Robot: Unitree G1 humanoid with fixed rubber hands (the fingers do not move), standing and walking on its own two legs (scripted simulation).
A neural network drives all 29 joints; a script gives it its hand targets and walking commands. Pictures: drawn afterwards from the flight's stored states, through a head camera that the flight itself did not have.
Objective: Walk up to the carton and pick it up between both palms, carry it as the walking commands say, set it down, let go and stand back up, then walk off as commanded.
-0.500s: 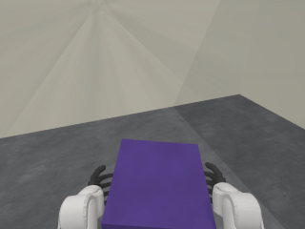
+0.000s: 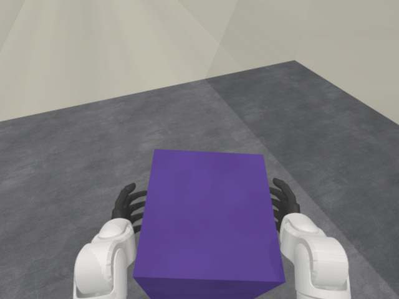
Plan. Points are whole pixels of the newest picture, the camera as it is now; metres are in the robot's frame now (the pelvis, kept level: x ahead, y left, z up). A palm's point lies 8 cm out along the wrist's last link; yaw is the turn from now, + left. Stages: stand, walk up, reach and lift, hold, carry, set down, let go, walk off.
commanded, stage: carry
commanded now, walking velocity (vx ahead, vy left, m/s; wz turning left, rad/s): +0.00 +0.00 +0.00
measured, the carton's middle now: (203, 232) +0.27 +0.00 +0.03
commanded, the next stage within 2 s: none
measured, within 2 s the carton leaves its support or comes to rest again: neither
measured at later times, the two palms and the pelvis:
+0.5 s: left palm (125, 234) +0.26 +0.15 +0.05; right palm (278, 226) +0.26 -0.14 +0.05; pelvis -0.01 +0.00 +0.00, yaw -1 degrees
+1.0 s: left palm (129, 227) +0.28 +0.14 +0.05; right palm (281, 222) +0.27 -0.15 +0.05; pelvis +0.00 +0.00 +0.00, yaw -1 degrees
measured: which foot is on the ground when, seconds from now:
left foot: down 0.00-1.00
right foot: up 0.00-0.02, down 0.04-1.00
